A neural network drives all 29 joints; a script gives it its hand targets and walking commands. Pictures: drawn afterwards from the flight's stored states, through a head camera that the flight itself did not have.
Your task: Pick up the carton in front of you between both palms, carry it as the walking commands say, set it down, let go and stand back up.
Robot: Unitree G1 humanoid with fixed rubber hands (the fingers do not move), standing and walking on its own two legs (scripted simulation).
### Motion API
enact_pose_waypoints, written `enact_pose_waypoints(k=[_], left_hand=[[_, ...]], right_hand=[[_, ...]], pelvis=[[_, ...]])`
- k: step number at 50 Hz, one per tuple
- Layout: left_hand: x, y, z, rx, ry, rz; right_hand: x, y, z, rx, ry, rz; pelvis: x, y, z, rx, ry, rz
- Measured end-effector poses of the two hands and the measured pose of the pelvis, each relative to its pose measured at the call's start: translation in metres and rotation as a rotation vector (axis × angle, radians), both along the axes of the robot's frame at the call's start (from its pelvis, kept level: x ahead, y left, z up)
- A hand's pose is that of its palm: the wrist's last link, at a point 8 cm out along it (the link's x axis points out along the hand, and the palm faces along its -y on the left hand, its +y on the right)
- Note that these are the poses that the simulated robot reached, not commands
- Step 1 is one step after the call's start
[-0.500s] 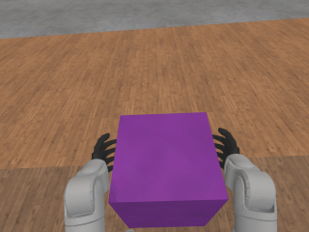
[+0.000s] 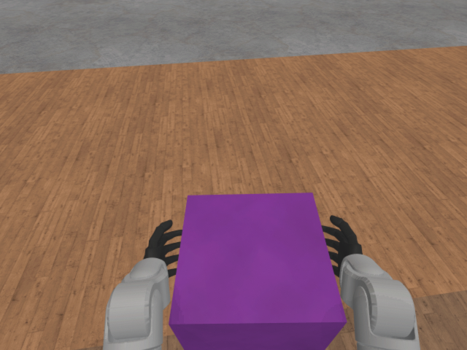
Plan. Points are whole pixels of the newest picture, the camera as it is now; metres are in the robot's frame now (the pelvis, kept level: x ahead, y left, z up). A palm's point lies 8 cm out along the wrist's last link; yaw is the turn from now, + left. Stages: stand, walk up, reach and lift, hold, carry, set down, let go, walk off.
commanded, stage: carry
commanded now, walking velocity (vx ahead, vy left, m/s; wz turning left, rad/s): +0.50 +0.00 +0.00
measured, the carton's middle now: (251, 284) +0.25 -0.01 -0.02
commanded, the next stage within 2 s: none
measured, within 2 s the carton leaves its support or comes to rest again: neither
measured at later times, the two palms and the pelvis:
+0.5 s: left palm (190, 97) +0.66 +0.12 +0.10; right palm (312, 91) +0.68 -0.18 +0.10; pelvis +0.32 -0.05 -0.01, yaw +2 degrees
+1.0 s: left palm (196, 57) +1.02 +0.14 +0.03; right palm (282, 55) +1.02 -0.16 +0.04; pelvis +0.66 +0.00 -0.04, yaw +1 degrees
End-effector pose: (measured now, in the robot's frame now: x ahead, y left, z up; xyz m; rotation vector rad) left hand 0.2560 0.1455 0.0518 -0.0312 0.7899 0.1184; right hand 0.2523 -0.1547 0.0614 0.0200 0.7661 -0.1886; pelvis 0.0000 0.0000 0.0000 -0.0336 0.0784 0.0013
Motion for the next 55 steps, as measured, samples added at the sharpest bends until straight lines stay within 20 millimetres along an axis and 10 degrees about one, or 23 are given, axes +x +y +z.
enact_pose_waypoints(k=[12, 28, 37, 43, 55], left_hand=[[0.199, -0.022, 0.023, 0.044, -0.176, 0.088], [0.454, -0.025, 0.055, 0.073, -0.081, 0.051], [0.606, -0.008, 0.013, 0.024, -0.07, -0.001], [0.676, -0.008, -0.024, 0.015, 0.051, -0.032], [0.841, -0.008, -0.012, -0.011, -0.124, 0.032]], right_hand=[[0.222, -0.021, 0.008, 0.044, -0.176, 0.085], [0.478, -0.025, 0.044, 0.003, -0.083, 0.113], [0.614, -0.008, 0.016, -0.031, -0.07, 0.048], [0.67, -0.008, -0.025, -0.018, 0.053, 0.0], [0.846, -0.008, -0.012, 0.022, -0.126, 0.002]], pelvis=[[0.178, -0.038, -0.04, 0.021, -0.038, 0.045], [0.355, -0.048, -0.011, 0.045, 0.017, 0.022], [0.499, -0.019, -0.053, 0.002, -0.011, -0.008], [0.569, -0.003, -0.043, -0.006, 0.011, 0.004], [0.737, -0.007, -0.052, 0.017, 0.038, 0.057]])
